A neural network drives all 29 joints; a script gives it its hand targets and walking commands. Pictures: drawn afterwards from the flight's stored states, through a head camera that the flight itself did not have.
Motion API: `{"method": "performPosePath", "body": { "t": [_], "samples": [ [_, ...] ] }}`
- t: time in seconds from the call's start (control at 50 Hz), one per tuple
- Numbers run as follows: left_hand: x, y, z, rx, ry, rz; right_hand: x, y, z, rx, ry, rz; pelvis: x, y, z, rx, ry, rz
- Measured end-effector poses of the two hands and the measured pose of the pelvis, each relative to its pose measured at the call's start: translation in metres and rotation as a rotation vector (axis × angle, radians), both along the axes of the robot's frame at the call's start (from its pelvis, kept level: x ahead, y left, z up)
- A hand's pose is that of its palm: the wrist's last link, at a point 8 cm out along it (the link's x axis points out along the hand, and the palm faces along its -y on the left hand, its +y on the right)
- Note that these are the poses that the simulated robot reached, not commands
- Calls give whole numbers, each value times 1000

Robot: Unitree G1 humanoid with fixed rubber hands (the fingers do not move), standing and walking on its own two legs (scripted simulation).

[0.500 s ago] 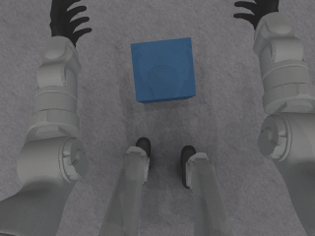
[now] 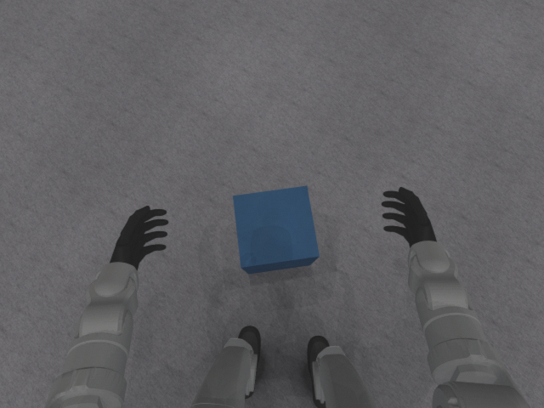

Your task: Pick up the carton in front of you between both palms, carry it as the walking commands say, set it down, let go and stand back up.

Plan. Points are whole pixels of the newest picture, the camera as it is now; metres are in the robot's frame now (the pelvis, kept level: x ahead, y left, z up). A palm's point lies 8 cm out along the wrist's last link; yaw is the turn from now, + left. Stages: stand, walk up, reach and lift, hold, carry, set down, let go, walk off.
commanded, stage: let go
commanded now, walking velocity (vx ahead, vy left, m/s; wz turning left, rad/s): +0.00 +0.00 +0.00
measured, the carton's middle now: (275, 233) +0.45 +0.03 -0.61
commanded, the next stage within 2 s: stand in 0.88 s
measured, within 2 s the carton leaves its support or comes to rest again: neither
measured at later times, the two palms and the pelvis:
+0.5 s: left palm (110, 355) +0.19 +0.21 -0.02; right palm (503, 352) +0.20 -0.25 -0.02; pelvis +0.03 -0.02 +0.04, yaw +1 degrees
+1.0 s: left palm (77, 353) +0.19 +0.26 -0.03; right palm (511, 370) +0.18 -0.26 -0.03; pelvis +0.04 -0.01 +0.04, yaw +1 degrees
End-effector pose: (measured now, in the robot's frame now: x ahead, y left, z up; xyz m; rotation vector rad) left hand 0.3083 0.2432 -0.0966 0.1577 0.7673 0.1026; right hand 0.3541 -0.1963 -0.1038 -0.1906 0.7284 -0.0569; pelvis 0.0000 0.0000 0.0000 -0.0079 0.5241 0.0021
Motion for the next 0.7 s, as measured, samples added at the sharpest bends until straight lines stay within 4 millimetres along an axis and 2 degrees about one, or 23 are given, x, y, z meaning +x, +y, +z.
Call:
{"method": "performPosePath", "body": {
  "t": [0.24, 0.34, 0.42, 0.52, 0.7],
  "samples": [
    [-89, -14, 51, -3, 22, 9, -87, -28, 45, 9, 27, 3, 22, -8, 31, 9, -257, 10],
    [-115, -20, 67, -4, 27, 9, -117, -39, 62, 9, 33, 5, 29, -14, 40, 17, -376, 14],
    [-124, -24, 72, -7, 27, 1, -136, -47, 73, 5, 39, 3, 33, -19, 44, 21, -459, 18],
    [-121, -29, 74, -9, 22, -17, -152, -55, 81, 1, 53, -3, 34, -23, 45, 25, -538, 20],
    [-115, -30, 75, -3, 30, -28, -157, -53, 84, 9, 67, -6, 33, -20, 44, 22, -607, 14]
  ]
}}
